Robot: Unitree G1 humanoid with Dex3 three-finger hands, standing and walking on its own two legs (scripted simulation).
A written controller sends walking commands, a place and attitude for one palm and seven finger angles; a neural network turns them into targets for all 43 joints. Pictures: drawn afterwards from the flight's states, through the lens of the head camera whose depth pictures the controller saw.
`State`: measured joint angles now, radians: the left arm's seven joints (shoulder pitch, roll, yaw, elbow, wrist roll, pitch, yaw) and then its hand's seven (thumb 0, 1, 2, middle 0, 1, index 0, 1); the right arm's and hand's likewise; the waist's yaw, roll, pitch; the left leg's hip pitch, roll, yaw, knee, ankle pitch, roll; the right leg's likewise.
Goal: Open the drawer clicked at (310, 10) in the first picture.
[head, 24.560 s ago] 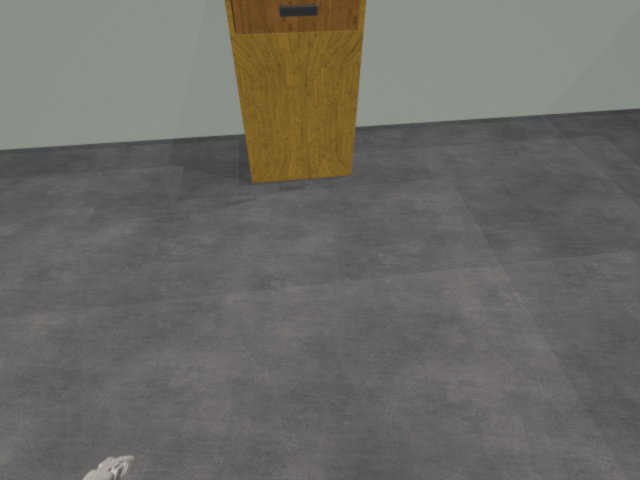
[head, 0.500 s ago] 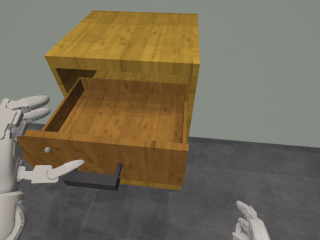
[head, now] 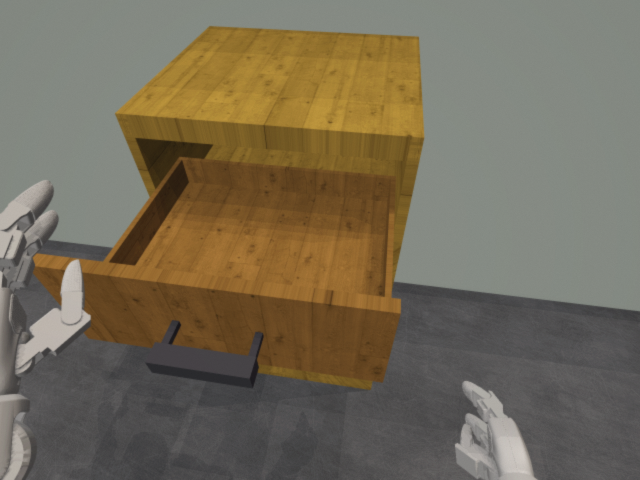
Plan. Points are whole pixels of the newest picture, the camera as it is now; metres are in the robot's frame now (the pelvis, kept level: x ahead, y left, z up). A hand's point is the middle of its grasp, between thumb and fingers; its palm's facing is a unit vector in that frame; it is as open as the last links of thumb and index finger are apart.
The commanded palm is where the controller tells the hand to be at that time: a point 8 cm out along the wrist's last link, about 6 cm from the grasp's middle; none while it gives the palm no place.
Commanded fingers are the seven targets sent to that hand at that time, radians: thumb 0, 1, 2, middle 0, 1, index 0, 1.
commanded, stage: draw the hand back to the body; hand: left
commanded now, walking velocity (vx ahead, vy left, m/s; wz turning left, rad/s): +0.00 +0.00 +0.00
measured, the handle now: (209, 348) +0.26 +0.19 +0.02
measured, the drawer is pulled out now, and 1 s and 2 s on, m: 0.29 0.29 0.29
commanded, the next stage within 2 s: step back with the hand held close in 0.10 s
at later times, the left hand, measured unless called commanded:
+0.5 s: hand (87, 342) +0.17 +0.23 +0.19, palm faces +0.34 -0.78 -0.52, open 7.4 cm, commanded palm +0.09 +0.28 +0.21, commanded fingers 0.00 0.90 0.90 -0.20 -0.30 -0.20 -0.30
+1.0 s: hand (6, 442) +0.09 +0.23 +0.20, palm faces +0.49 -0.79 -0.36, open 7.5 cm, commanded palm +0.01 +0.27 +0.21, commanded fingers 0.00 0.90 0.90 -0.20 -0.30 -0.20 -0.30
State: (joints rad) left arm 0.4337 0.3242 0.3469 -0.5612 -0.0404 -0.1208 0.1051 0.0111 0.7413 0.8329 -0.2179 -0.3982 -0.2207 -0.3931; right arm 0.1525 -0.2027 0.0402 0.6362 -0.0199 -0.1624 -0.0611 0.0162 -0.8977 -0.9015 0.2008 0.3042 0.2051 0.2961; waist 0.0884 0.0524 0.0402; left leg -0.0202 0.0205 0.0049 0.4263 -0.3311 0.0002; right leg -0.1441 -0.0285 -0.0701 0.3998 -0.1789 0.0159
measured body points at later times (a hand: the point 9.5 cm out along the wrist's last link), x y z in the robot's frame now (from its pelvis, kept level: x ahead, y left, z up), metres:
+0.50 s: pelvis -0.04 +0.00 -0.01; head +0.00 -0.01 +0.44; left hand +0.14 +0.27 +0.22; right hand +0.15 -0.24 -0.09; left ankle -0.06 +0.11 -0.74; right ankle +0.03 -0.13 -0.74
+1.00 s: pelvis -0.11 -0.01 -0.02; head -0.11 +0.01 +0.43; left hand +0.05 +0.27 +0.22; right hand +0.05 -0.25 -0.09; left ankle -0.06 +0.11 -0.74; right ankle -0.04 -0.13 -0.71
